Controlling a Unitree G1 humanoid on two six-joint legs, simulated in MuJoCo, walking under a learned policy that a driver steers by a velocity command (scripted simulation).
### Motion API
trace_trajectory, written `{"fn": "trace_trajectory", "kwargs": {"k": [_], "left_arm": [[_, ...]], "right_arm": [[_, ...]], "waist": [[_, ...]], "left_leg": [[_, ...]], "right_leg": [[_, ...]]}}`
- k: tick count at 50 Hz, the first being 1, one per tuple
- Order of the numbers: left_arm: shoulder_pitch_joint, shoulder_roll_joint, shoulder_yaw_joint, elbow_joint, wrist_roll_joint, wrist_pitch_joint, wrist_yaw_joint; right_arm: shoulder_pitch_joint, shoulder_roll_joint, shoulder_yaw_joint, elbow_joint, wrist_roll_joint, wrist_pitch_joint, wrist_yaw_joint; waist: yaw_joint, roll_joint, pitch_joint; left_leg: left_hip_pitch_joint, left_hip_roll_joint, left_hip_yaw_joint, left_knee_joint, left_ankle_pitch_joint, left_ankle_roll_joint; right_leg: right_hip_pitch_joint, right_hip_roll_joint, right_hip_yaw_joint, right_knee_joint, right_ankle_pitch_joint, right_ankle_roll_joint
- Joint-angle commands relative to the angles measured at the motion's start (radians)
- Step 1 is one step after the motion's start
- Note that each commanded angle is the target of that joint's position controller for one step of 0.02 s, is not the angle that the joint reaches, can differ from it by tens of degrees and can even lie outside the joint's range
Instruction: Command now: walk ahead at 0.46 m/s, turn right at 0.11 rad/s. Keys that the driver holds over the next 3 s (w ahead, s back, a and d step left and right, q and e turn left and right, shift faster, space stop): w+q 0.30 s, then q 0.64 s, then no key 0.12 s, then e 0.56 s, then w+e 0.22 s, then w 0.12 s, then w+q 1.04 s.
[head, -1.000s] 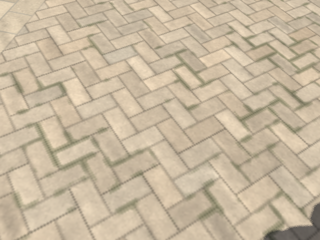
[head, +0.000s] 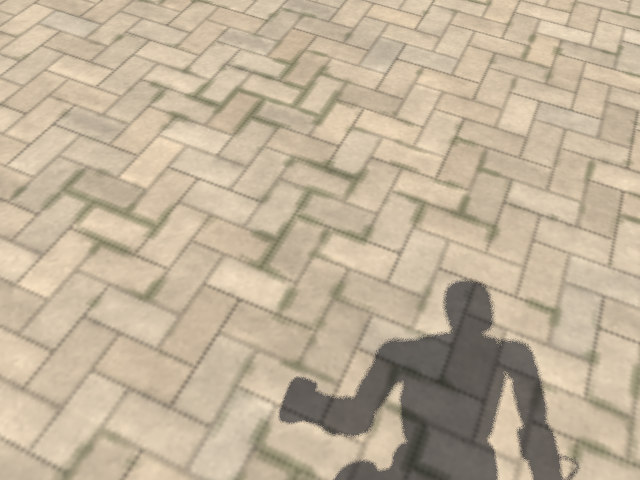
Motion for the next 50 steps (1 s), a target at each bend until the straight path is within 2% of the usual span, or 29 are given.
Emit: {"fn": "trace_trajectory", "kwargs": {"k": [1,3,4,5,6,7,8,9,10,11,12,15,18,21,24,27,28,29,30,31,32,33,34,35,36,39,42,45,50], "left_arm": [[-0.163,0.024,-0.014,-0.114,0.001,-0.028,0.006],[-0.036,0.050,-0.004,-0.074,-0.002,-0.041,0.030],[0.126,0.076,0.008,-0.020,0.002,-0.053,0.045],[0.299,0.134,0.028,0.031,0.019,-0.065,0.063],[0.401,0.244,0.053,0.043,0.040,-0.069,0.081],[0.408,0.247,0.057,0.045,0.002,-0.060,0.081],[0.298,0.187,0.043,0.049,-0.014,-0.058,0.080],[0.214,0.110,0.023,0.042,-0.019,-0.066,0.077],[0.173,0.062,0.011,0.043,-0.018,-0.076,0.075],[0.166,0.040,0.005,0.053,-0.022,-0.084,0.078],[0.167,0.029,0.002,0.062,-0.022,-0.094,0.079],[0.208,0.042,0.010,0.092,-0.030,-0.124,0.080],[0.226,0.023,0.003,0.112,-0.029,-0.126,0.090],[0.224,0.036,0.001,0.123,-0.035,-0.118,0.101],[0.263,0.079,0.012,0.142,-0.039,-0.105,0.114],[0.247,0.113,0.026,0.138,-0.040,-0.081,0.130],[0.233,0.120,0.030,0.130,-0.041,-0.070,0.129],[0.249,0.124,0.032,0.120,-0.044,-0.066,0.122],[0.368,0.005,0.009,0.082,-0.037,-0.059,0.112],[0.355,0.050,0.012,0.071,-0.034,-0.039,0.112],[0.298,0.066,0.013,0.065,-0.028,-0.032,0.112],[0.224,0.070,0.014,0.053,-0.025,-0.033,0.111],[0.188,0.071,0.016,0.045,-0.016,-0.029,0.113],[0.201,0.071,0.018,0.042,-0.006,-0.012,0.114],[0.218,0.062,0.017,0.049,-0.003,0.006,0.115],[0.224,0.037,0.012,0.043,-0.012,0.027,0.114],[0.160,0.050,0.017,0.019,-0.012,0.038,0.118],[0.100,0.061,0.020,-0.004,-0.016,0.042,0.122],[0.097,0.057,0.015,-0.008,-0.029,0.027,0.126]], "right_arm": [[0.045,-0.158,-0.028,0.007,0.008,-0.004,-0.003],[0.038,-0.189,-0.033,0.029,0.010,0.001,-0.007],[0.025,-0.199,-0.035,0.035,0.019,0.004,-0.007],[0.006,-0.182,-0.028,0.018,0.027,0.001,-0.004],[0.053,-0.040,0.004,-0.041,0.046,-0.002,0.009],[0.069,-0.135,-0.030,-0.016,0.035,0.007,-0.003],[-0.001,-0.149,-0.043,-0.028,0.029,0.014,-0.004],[-0.024,-0.111,-0.034,-0.028,0.026,0.013,0.001],[-0.026,-0.087,-0.035,-0.011,0.022,0.022,0.004],[-0.007,-0.077,-0.036,0.001,0.004,0.038,0.010],[0.008,-0.058,-0.036,0.013,-0.004,0.051,0.019],[-0.063,-0.041,-0.044,-0.017,-0.004,0.070,0.037],[-0.154,-0.027,-0.043,-0.056,-0.008,0.071,0.042],[-0.267,0.007,-0.024,-0.098,-0.005,0.062,0.056],[-0.299,-0.011,-0.024,-0.121,-0.016,0.064,0.063],[-0.183,-0.066,-0.044,-0.105,-0.030,0.058,0.053],[-0.095,-0.088,-0.056,-0.081,-0.034,0.046,0.044],[-0.027,-0.147,-0.075,-0.070,-0.040,0.032,0.026],[-0.065,-0.266,-0.105,-0.085,-0.025,0.035,0.014],[-0.010,-0.286,-0.118,-0.103,0.030,0.052,0.014],[-0.096,-0.245,-0.112,-0.132,0.037,0.071,0.002],[-0.178,-0.177,-0.093,-0.144,0.034,0.084,-0.006],[-0.218,-0.136,-0.080,-0.143,0.030,0.091,-0.009],[-0.228,-0.117,-0.076,-0.145,0.031,0.092,-0.011],[-0.232,-0.114,-0.074,-0.144,0.023,0.090,-0.009],[-0.235,-0.157,-0.088,-0.149,0.009,0.081,0.000],[-0.222,-0.170,-0.096,-0.154,0.008,0.093,-0.001],[-0.205,-0.177,-0.102,-0.157,0.006,0.108,-0.004],[-0.200,-0.168,-0.103,-0.156,-0.004,0.114,-0.003]], "waist": [[0.011,0.168,0.091],[0.087,0.172,0.014],[0.168,0.152,-0.077],[0.243,0.127,-0.184],[0.221,-0.110,-0.355],[0.226,-0.078,-0.415],[0.168,-0.026,-0.224],[0.133,-0.028,-0.088],[0.105,-0.026,-0.027],[0.079,-0.051,0.003],[0.065,-0.048,0.009],[0.048,-0.038,0.037],[0.040,-0.039,0.069],[0.062,-0.054,0.069],[0.077,-0.055,0.031],[0.027,-0.055,-0.045],[-0.011,-0.023,-0.098],[-0.049,0.071,-0.153],[0.067,0.279,-0.242],[0.003,0.205,-0.412],[0.018,0.105,-0.313],[0.037,0.058,-0.167],[0.067,0.030,-0.084],[0.084,0.054,-0.067],[0.095,0.061,-0.079],[0.103,0.072,-0.114],[0.076,0.115,-0.105],[0.049,0.145,-0.082],[0.036,0.163,-0.083]], "left_leg": [[-0.056,0.241,-0.128,-0.014,0.686,0.138],[-0.039,0.244,-0.125,0.164,1.051,0.124],[-0.086,0.221,-0.105,0.337,1.074,0.104],[-0.274,0.184,-0.093,0.560,0.823,0.087],[-0.608,0.046,-0.052,0.928,0.051,0.048],[-0.663,-0.024,-0.184,1.095,-0.171,0.060],[-0.707,0.037,-0.213,1.101,-0.079,0.067],[-0.702,0.075,-0.184,1.045,-0.013,0.066],[-0.667,0.097,-0.175,0.997,0.025,0.062],[-0.626,0.107,-0.168,0.972,0.040,0.052],[-0.601,0.106,-0.163,0.972,0.056,0.047],[-0.680,0.110,-0.151,0.953,0.126,0.039],[-0.734,0.097,-0.110,0.854,0.217,0.018],[-0.632,0.062,-0.032,0.580,0.347,0.016],[-0.567,0.024,0.011,0.461,0.343,0.040],[-0.441,-0.038,0.012,0.406,0.216,0.098],[-0.341,-0.061,0.001,0.322,0.259,0.122],[-0.199,0.011,-0.098,0.239,0.543,0.159],[0.073,0.313,-0.435,0.416,1.296,0.297],[0.147,0.399,-0.662,0.304,1.176,0.438],[0.032,0.373,-0.608,0.226,0.867,0.417],[-0.119,0.321,-0.547,0.167,0.683,0.371],[-0.222,0.259,-0.495,0.131,0.607,0.314],[-0.293,0.222,-0.456,0.111,0.576,0.283],[-0.331,0.192,-0.429,0.104,0.563,0.259],[-0.360,0.150,-0.410,0.104,0.513,0.228],[-0.353,0.130,-0.460,0.072,0.252,0.202],[-0.335,0.124,-0.536,0.041,0.016,0.190],[-0.315,0.128,-0.578,0.060,0.030,0.186]], "right_leg": [[0.065,0.028,-0.117,-0.166,-0.029,-0.039],[0.262,0.086,-0.123,-0.229,-0.066,-0.080],[0.472,0.098,-0.113,-0.303,-0.001,-0.105],[0.757,-0.015,-0.006,-0.312,-0.009,-0.133],[1.075,-0.384,0.433,-0.342,-0.100,-0.207],[0.992,-0.457,0.661,-0.453,-0.066,-0.250],[0.834,-0.393,0.479,-0.483,-0.106,-0.217],[0.682,-0.342,0.345,-0.540,-0.080,-0.187],[0.590,-0.290,0.246,-0.580,-0.045,-0.146],[0.519,-0.256,0.172,-0.606,0.007,-0.127],[0.486,-0.241,0.119,-0.624,0.043,-0.120],[0.492,-0.231,0.015,-0.657,0.167,-0.118],[0.497,-0.211,-0.118,-0.612,0.529,-0.117],[0.474,-0.171,-0.222,-0.565,0.615,-0.100],[0.570,-0.205,-0.230,-0.480,0.708,-0.090],[0.627,-0.225,-0.228,-0.232,0.849,-0.075],[0.610,-0.210,-0.229,-0.058,0.749,-0.059],[0.506,-0.152,-0.242,0.206,0.454,-0.016],[0.191,0.011,-0.213,0.541,-0.515,0.033],[0.080,0.069,-0.017,0.685,-0.518,0.050],[0.037,0.011,0.032,0.675,-0.429,0.047],[0.022,-0.019,0.027,0.602,-0.350,0.047],[0.039,-0.039,0.033,0.518,-0.311,0.051],[0.092,-0.046,0.032,0.457,-0.283,0.056],[0.138,-0.038,0.028,0.426,-0.265,0.058],[0.167,-0.019,0.026,0.341,-0.235,0.067],[0.127,-0.016,0.039,0.251,-0.212,0.076],[0.096,-0.006,0.054,0.173,-0.207,0.081],[0.162,0.023,0.050,0.049,-0.241,0.056]]}}
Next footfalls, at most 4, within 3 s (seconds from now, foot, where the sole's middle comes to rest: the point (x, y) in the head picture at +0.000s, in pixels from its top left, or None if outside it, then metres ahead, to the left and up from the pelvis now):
0.10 right None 0.21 -0.10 -0.77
0.58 left None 0.44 0.09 -0.77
1.14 right None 0.46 -0.09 -0.77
1.62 left None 0.35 0.07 -0.77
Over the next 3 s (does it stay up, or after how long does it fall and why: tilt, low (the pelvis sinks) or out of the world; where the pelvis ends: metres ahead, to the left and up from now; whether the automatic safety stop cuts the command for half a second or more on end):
stays up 0.89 0.10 0.01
